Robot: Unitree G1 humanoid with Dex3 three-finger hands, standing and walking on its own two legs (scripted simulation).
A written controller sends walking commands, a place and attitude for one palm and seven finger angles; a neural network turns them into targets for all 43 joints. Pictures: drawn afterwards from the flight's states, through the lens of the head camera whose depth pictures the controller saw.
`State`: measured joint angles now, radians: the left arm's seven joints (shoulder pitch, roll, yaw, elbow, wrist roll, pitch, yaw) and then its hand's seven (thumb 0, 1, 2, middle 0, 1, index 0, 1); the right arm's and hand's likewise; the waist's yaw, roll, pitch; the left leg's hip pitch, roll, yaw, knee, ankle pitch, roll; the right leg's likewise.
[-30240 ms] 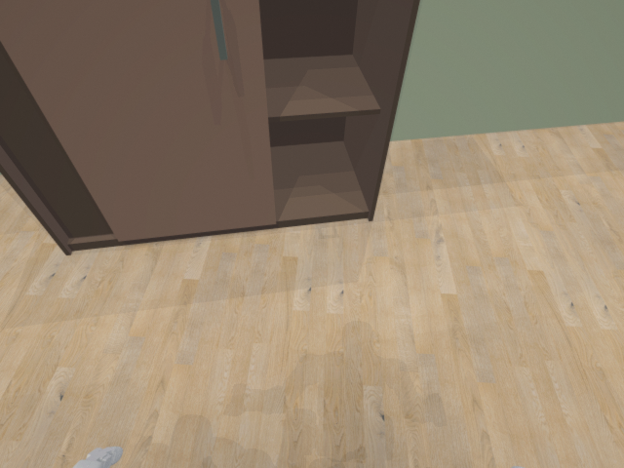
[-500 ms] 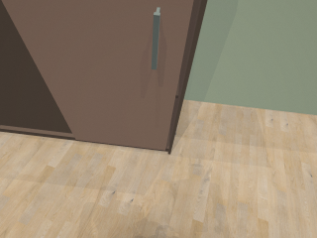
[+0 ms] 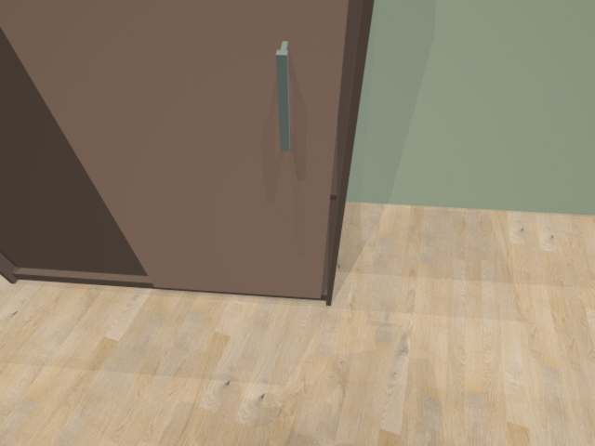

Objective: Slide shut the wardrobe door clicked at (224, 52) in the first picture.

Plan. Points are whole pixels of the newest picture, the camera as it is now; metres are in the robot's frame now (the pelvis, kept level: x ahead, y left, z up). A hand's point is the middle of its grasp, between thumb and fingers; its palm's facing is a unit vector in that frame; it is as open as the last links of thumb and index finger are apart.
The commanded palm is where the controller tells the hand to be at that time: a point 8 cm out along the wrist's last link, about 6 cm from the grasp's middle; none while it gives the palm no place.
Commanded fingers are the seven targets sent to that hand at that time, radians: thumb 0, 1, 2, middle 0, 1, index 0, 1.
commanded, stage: let the arm hang, fingers relaxed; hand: left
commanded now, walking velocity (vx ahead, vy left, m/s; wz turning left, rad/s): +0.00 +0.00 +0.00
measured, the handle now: (285, 99) +0.69 +0.06 +0.10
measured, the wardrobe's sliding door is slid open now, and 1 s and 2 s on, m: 0.02 0.02 0.02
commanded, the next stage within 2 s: look to check the result in 0.18 s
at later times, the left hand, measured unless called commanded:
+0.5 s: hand out of the picture +0.10 +0.23 -0.16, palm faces -0.02 -0.94 -0.33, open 7.4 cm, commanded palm none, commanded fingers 0.00 0.90 0.90 -0.20 -0.30 -0.20 -0.30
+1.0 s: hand out of the picture +0.14 +0.21 -0.15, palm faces -0.02 -0.95 -0.32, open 7.4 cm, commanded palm none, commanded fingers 0.00 0.90 0.90 -0.20 -0.30 -0.20 -0.30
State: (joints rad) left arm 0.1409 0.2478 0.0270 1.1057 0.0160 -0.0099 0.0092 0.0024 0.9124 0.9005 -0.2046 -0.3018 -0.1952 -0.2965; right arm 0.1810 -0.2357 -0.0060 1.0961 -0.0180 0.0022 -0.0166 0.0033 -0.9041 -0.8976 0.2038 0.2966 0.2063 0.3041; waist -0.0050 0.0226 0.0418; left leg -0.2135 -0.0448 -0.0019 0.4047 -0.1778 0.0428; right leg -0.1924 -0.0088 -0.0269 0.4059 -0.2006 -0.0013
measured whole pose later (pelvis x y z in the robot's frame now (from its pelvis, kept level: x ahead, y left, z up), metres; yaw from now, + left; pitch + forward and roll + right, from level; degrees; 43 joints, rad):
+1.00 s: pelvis +0.05 -0.02 +0.01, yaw -1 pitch -1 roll +0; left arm 0.08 0.30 0.02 1.12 0.01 -0.01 0.00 0.00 0.91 0.90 -0.21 -0.30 -0.20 -0.30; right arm 0.09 -0.32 0.01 1.11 -0.01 0.00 -0.02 0.00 -0.90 -0.90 0.20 0.30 0.21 0.30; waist -0.01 0.01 0.06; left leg -0.10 -0.02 0.00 0.30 -0.20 0.01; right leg -0.08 0.02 -0.02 0.31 -0.22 -0.03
